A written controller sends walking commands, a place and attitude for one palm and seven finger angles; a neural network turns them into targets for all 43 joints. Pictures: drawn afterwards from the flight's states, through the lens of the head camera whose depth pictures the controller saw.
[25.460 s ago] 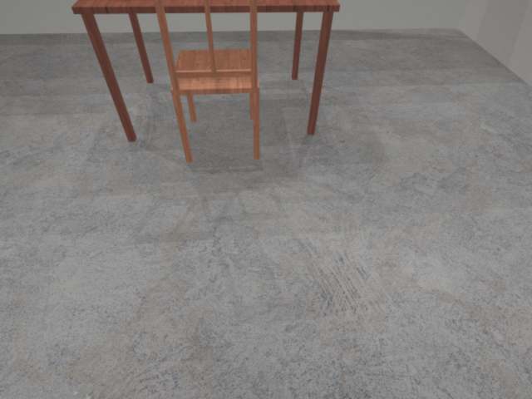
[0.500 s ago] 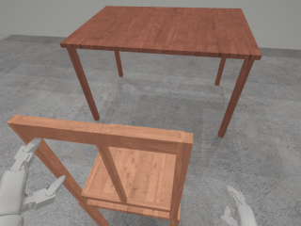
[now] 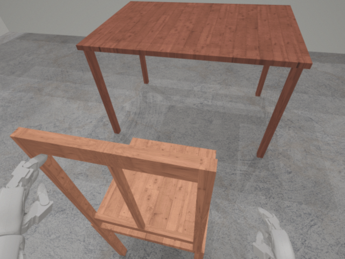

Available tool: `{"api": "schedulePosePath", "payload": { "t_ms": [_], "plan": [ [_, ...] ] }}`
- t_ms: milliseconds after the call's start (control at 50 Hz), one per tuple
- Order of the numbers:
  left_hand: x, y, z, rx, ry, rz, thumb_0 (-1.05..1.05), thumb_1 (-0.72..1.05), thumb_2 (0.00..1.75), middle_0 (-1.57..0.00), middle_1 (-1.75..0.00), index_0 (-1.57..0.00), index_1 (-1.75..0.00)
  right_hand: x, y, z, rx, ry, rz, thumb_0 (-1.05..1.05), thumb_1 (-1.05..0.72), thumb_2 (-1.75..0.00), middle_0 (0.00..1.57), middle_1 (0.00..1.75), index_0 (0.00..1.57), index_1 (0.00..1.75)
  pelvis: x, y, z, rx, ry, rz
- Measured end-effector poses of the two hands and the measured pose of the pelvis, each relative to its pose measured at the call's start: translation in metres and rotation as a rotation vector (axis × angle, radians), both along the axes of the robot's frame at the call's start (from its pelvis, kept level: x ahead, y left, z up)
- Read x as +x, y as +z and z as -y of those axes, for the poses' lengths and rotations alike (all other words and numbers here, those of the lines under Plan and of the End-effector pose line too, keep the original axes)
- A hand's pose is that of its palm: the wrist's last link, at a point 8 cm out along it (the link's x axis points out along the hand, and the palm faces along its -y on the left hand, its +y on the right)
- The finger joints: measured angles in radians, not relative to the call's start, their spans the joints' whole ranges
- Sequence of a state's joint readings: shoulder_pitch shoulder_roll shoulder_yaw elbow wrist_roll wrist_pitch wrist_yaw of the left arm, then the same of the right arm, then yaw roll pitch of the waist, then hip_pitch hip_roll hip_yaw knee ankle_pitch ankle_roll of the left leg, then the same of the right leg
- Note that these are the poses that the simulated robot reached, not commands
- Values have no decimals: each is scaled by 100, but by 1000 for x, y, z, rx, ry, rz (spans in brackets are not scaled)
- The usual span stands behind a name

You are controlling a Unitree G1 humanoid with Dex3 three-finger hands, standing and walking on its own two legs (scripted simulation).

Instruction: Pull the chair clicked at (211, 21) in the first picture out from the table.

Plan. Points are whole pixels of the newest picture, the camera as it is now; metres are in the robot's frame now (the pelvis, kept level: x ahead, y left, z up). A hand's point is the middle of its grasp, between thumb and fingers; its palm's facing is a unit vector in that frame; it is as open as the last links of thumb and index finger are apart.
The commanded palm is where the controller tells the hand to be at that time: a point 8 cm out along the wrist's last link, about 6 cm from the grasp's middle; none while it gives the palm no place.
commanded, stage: step back with the hand held close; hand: left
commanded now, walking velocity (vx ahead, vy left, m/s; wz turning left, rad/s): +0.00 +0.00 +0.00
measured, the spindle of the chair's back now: (130, 201) +0.25 +0.17 -0.05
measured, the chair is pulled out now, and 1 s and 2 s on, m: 0.58 0.57 0.57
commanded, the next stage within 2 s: stop stepping back and stand still in 1.48 s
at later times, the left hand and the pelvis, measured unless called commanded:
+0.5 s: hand (36, 193) +0.16 +0.26 +0.16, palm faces +0.36 -0.77 -0.53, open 7.3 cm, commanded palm +0.10 +0.30 +0.18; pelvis -0.05 +0.01 +0.00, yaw -2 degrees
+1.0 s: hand out of the picture +0.08 +0.30 +0.17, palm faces +0.50 -0.70 -0.51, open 7.4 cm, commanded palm +0.02 +0.32 +0.18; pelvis -0.11 +0.02 -0.01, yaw +1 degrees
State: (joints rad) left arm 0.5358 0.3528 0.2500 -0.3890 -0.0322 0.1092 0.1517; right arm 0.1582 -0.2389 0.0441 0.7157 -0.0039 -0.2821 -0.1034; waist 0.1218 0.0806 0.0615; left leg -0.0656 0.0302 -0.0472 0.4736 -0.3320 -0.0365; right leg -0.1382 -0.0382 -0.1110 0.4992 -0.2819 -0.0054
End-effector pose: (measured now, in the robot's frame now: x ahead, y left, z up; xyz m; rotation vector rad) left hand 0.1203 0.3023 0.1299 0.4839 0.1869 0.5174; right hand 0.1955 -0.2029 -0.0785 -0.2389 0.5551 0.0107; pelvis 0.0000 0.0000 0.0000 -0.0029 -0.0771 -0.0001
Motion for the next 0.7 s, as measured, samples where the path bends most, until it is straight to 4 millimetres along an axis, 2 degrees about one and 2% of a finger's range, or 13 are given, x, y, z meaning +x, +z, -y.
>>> {"api": "schedulePosePath", "payload": {
  "t_ms": [160,240,340,400,480,520,560,620,700],
  "plan": [
    [1,0,-1,1,-7,-2,1,89,90,-21,-30,-33,-36,-4,-2,-2,9,-4,-17,1,-91,-90,20,30,20,30,-2,0,0,2,-4,5],
    [8,0,-10,13,-24,6,1,89,90,-21,-30,-35,-37,-11,0,-1,8,-35,-56,1,-91,-90,20,30,20,30,-12,2,0,5,-18,-11],
    [12,0,-8,21,-63,-7,1,89,90,-21,-30,-30,-34,-25,5,6,-9,-93,-71,1,-91,-90,20,30,20,30,-26,3,-4,14,-34,-32],
    [7,7,-2,43,-122,11,1,89,90,-21,-30,-26,-33,-37,7,12,-20,-130,-78,1,-91,-90,20,30,20,30,-34,2,-7,17,-35,-42],
    [-1,49,8,142,-227,185,2,89,90,-22,-30,-24,-31,-57,6,16,-37,-162,-102,1,-91,-90,20,30,20,30,-45,1,-9,19,-29,-52],
    [-6,68,8,205,-248,265,1,88,90,-22,-30,-23,-31,-68,4,17,-32,-181,-114,1,-91,-90,20,30,20,30,-51,1,-9,18,-29,-59],
    [-11,78,4,247,-243,310,1,88,90,-22,-30,-22,-30,-80,2,19,-20,-204,-122,1,-91,-90,20,30,20,30,-57,1,-10,15,-33,-65],
    [-19,77,-6,249,-211,314,1,89,90,-21,-30,-21,-30,-100,-2,21,-2,-238,-130,1,-91,-90,20,30,20,30,-66,0,-14,8,-41,-73],
    [-30,57,-13,190,-192,273,1,89,90,-21,-30,-21,-30,-129,-7,24,-19,-265,-157,1,-91,-90,20,30,20,30,-79,-3,-21,4,-47,-77]
  ]
}}
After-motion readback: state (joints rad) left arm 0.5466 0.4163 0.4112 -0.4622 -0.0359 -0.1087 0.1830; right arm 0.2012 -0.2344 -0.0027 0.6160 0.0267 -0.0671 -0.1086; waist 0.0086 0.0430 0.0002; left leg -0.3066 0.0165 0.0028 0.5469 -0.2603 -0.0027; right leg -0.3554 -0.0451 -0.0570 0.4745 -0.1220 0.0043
